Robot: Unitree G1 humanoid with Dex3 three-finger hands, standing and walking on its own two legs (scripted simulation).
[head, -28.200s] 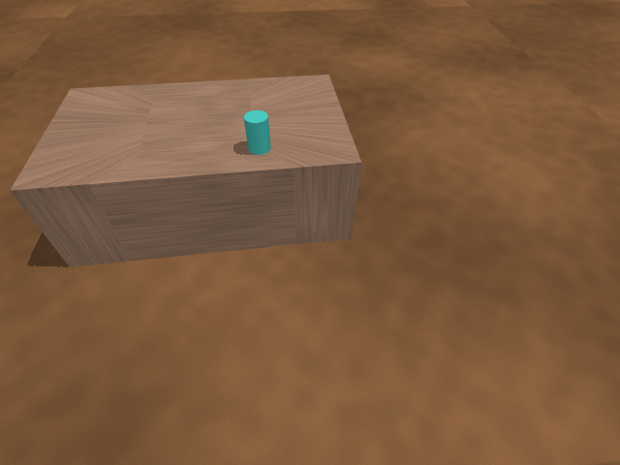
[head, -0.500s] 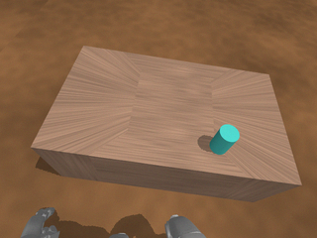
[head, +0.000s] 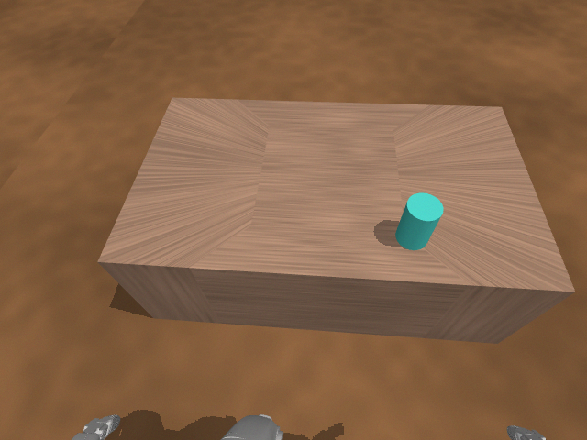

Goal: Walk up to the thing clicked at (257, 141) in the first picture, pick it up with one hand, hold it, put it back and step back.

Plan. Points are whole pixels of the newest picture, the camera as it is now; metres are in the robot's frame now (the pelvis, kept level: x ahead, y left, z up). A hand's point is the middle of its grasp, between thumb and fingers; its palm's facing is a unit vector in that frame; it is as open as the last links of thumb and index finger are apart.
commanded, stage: step back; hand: right
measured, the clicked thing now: (417, 222) +0.63 -0.27 -0.28
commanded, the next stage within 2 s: none
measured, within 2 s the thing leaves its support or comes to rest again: neither
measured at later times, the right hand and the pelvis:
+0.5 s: hand out of the picture -0.02 -0.28 -0.13, palm faces -0.01 +0.89 -0.45, open 7.4 cm; pelvis -0.14 -0.01 -0.01, yaw -3 degrees
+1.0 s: hand out of the picture -0.21 -0.31 -0.16, palm faces -0.12 +0.91 -0.39, open 7.4 cm; pelvis -0.30 -0.05 -0.01, yaw +4 degrees
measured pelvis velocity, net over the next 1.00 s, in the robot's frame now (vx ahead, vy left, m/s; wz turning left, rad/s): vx -0.30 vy -0.05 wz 0.07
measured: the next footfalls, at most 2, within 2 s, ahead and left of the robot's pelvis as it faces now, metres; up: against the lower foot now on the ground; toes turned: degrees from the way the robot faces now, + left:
left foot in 0.12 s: -0.01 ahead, +0.13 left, +0.00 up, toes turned +0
right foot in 0.56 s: -0.17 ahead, -0.16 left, +0.00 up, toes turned -1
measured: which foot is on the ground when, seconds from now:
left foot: up 0.00-0.10, down 0.12-0.58, up 0.60-0.90, down 0.92-1.00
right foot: down 0.00-0.14, up 0.16-0.54, down 0.56-0.94, up 0.96-1.00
